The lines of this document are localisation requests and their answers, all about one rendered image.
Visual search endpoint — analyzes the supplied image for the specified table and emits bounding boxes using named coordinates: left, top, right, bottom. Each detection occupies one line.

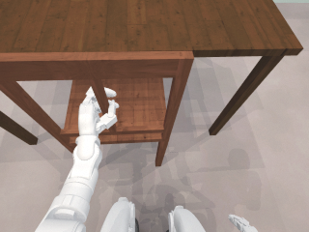
left=0, top=0, right=303, bottom=145

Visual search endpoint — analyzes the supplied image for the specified left robot shin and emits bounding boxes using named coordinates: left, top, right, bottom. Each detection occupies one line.
left=118, top=197, right=135, bottom=232

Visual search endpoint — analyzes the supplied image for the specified right robot shin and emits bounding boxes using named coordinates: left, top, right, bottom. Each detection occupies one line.
left=173, top=206, right=183, bottom=212

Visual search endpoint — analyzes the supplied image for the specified chair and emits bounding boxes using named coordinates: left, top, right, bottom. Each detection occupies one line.
left=0, top=50, right=194, bottom=167

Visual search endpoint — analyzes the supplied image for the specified left robot forearm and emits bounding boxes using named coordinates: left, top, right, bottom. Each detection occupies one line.
left=35, top=134, right=102, bottom=232

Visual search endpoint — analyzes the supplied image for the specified left robot upper arm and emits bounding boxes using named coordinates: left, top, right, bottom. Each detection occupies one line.
left=37, top=218, right=86, bottom=232

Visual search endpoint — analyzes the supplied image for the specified robot shin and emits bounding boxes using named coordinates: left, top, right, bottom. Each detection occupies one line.
left=173, top=206, right=183, bottom=212
left=118, top=197, right=135, bottom=232

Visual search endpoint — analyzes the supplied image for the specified left robot hand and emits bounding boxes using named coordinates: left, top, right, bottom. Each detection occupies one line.
left=78, top=86, right=119, bottom=137

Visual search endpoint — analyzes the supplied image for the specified right robot hand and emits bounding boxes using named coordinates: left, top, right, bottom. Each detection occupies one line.
left=228, top=215, right=258, bottom=232

